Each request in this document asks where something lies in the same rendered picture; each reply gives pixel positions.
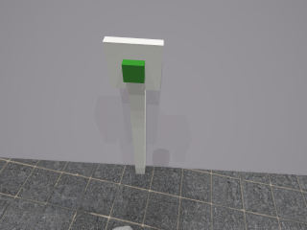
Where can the button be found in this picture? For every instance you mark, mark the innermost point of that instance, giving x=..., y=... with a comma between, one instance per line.
x=133, y=70

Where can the panel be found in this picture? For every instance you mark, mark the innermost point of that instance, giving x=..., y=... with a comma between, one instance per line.
x=151, y=50

